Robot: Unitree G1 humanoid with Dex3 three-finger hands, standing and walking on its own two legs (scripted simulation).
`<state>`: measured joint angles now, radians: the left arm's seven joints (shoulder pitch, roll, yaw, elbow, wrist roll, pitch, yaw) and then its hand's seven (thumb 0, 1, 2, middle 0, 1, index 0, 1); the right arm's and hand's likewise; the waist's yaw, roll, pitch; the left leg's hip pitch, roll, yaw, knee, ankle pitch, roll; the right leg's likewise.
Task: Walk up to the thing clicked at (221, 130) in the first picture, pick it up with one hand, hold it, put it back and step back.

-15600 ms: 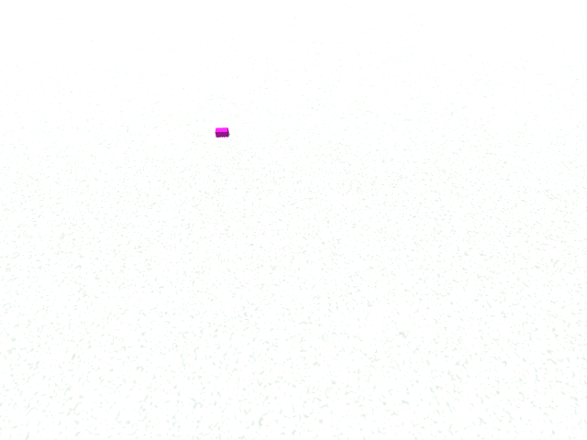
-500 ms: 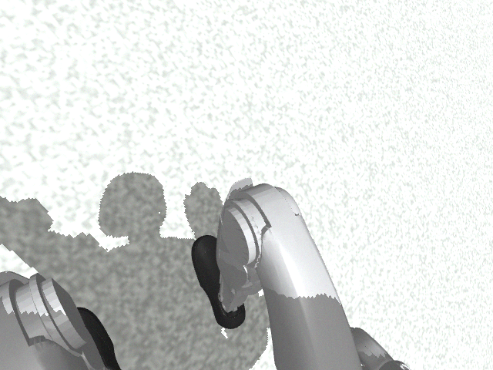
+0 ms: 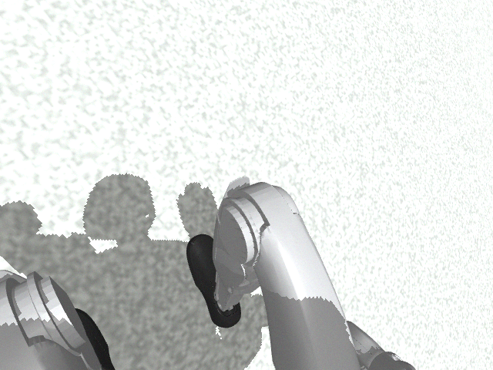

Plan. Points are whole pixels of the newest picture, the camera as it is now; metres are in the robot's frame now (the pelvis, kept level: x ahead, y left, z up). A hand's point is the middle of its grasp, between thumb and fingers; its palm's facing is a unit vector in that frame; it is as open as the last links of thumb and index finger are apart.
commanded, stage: rest palm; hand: left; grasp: from above
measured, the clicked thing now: out of the picture +0.49 +0.33 -0.28
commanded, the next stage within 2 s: close in 0.40 s
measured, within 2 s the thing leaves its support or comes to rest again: neither
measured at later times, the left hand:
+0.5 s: hand out of the picture +0.48 +0.31 -0.25, palm faces -0.45 -0.13 -0.88, open 12.4 cm
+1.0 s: hand out of the picture +0.48 +0.32 -0.24, palm faces -0.45 -0.13 -0.88, open 10.6 cm
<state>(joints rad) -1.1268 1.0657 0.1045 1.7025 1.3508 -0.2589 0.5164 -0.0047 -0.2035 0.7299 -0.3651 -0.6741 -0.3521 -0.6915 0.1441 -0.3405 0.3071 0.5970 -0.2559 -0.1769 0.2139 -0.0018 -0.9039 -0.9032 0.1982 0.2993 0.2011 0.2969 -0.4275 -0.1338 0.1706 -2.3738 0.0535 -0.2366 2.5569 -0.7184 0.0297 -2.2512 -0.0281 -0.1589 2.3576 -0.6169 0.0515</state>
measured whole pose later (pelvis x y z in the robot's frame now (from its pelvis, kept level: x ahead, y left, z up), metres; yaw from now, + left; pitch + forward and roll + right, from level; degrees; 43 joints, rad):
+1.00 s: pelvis +0.00 +0.00 +0.00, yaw -1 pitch +28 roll -15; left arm -1.14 1.09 0.09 1.71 1.33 -0.25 0.53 0.00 0.04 0.55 -0.48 -0.64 -0.51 -0.62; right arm 0.12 -0.35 0.34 0.60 -0.26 -0.19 0.22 0.00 -0.90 -0.90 0.20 0.30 0.20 0.30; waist -0.43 -0.14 0.19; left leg -2.37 0.06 -0.25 2.56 -0.72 0.03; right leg -2.25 -0.02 -0.17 2.34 -0.61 0.06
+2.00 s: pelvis +0.00 +0.00 +0.00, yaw -1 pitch +28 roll -15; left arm -1.12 1.09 0.11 1.68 1.32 -0.25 0.51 0.00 0.50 0.00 -0.98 -0.15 -1.01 -0.07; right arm 0.14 -0.35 0.34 0.60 -0.26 -0.19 0.21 0.00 -0.90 -0.90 0.20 0.30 0.20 0.30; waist -0.43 -0.14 0.19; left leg -2.38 0.05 -0.25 2.55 -0.71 0.03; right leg -2.26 -0.01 -0.17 2.34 -0.60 0.05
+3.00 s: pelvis -0.01 -0.01 +0.03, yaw +4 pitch +33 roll -11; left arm -1.07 0.87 0.05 1.37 1.27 -0.21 0.21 -0.02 0.45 0.00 -1.10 0.00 -1.09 0.00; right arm 0.18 -0.33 0.15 0.62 -0.14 -0.02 0.15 0.00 -0.90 -0.90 0.20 0.30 0.20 0.30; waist -0.31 0.00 0.01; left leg -2.35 0.03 -0.17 2.42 -0.66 0.02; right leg -2.25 -0.05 -0.11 2.28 -0.60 0.03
